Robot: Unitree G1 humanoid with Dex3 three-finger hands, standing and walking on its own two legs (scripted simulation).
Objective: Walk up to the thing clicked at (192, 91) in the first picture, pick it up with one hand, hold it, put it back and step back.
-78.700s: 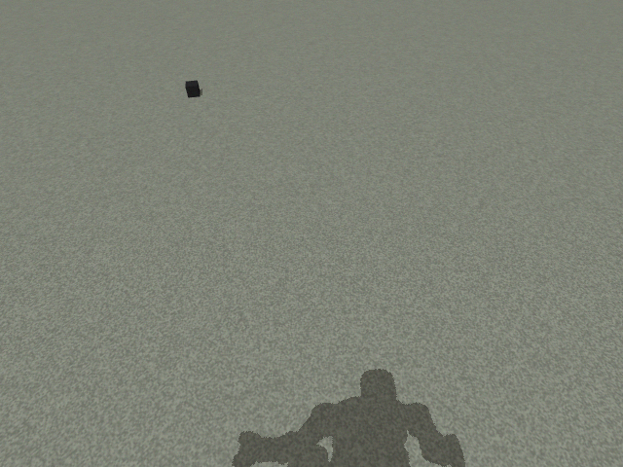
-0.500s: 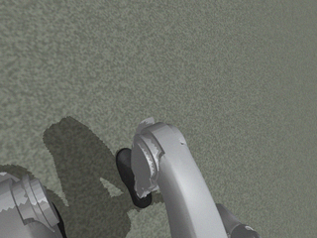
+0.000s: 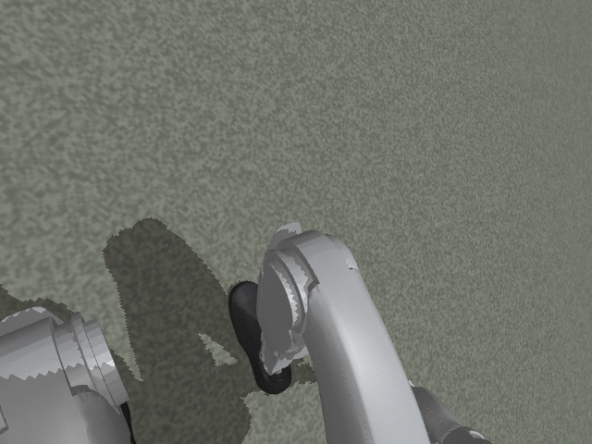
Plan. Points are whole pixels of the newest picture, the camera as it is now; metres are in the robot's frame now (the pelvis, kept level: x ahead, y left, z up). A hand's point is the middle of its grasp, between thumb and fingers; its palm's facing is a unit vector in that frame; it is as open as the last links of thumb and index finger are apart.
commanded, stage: go down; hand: left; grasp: from above
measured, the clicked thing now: out of the picture +0.49 +0.37 -0.28
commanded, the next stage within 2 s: none
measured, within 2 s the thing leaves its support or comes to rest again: neither
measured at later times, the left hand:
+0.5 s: hand out of the picture +0.44 +0.40 -0.01, palm faces -0.43 -0.09 -0.90, open 14.1 cm
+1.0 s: hand out of the picture +0.44 +0.40 +0.09, palm faces -0.44 -0.08 -0.90, open 13.9 cm
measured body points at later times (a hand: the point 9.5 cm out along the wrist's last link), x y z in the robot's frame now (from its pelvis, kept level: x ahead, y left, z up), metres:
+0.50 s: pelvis -0.01 +0.00 +0.08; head +0.22 +0.11 +0.45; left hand +0.46 +0.41 +0.04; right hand +0.13 -0.26 -0.02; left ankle +0.06 +0.12 -0.28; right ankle +0.13 -0.13 -0.28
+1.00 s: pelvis -0.01 +0.00 +0.14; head +0.21 +0.08 +0.53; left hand +0.46 +0.40 +0.14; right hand +0.09 -0.26 +0.02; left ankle +0.06 +0.12 -0.28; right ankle +0.13 -0.13 -0.28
